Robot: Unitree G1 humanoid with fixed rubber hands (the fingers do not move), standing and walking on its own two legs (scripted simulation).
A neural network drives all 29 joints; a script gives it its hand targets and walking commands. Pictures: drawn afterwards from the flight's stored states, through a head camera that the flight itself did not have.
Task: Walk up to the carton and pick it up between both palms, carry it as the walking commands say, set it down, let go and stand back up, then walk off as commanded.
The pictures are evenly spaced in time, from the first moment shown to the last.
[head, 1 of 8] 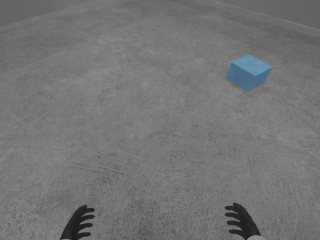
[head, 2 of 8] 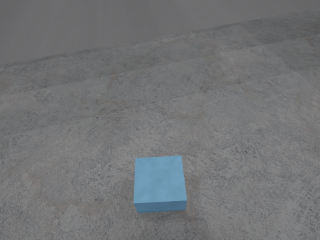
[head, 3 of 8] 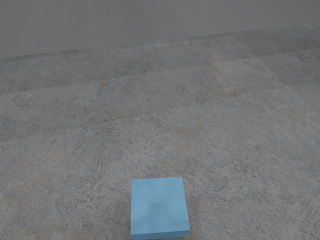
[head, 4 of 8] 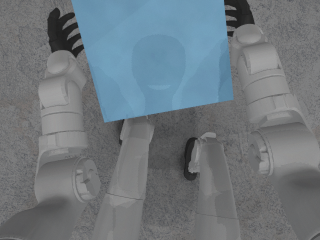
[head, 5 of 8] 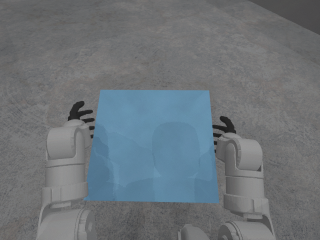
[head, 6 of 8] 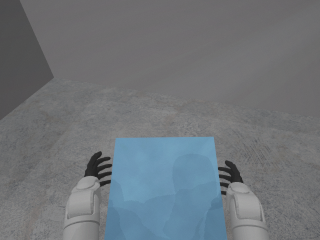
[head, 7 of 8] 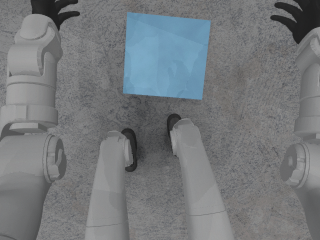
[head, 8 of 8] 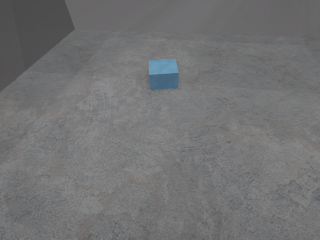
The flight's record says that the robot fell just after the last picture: no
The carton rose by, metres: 0.67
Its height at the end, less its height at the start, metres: +0.00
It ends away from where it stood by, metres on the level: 2.95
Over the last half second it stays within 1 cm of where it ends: yes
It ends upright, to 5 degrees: yes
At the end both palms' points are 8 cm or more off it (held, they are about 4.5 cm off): yes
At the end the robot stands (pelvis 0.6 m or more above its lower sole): yes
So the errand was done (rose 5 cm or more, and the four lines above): yes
